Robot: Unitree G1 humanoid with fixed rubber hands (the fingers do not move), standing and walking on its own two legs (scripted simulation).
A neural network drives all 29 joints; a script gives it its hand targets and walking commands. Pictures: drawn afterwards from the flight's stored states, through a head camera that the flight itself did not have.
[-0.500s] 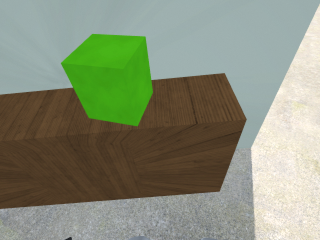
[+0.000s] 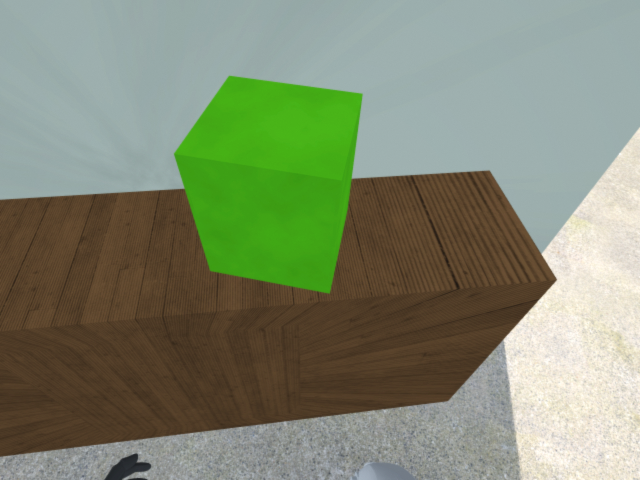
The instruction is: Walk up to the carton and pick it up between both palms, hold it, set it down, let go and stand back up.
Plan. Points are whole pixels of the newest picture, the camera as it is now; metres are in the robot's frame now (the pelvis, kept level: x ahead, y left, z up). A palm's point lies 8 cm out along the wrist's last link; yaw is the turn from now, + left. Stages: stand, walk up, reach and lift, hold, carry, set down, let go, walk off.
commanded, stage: walk up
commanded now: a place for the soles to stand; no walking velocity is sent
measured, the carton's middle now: (281, 188) +0.54 +0.05 +0.04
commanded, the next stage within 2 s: reach and lift in 1.80 s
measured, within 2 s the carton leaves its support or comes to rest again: neither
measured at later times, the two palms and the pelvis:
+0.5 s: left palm out of the picture +0.16 +0.25 -0.08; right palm out of the picture +0.12 -0.28 -0.07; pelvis +0.02 -0.01 +0.01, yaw -2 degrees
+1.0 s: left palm out of the picture +0.15 +0.28 -0.07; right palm out of the picture +0.08 -0.25 -0.09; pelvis +0.03 +0.02 +0.02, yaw -1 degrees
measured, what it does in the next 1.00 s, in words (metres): steps on the spot: right foot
